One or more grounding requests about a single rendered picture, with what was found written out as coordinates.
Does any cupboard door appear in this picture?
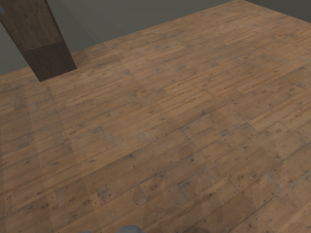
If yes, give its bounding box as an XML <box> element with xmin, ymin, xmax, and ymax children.
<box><xmin>0</xmin><ymin>0</ymin><xmax>62</xmax><ymax>52</ymax></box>

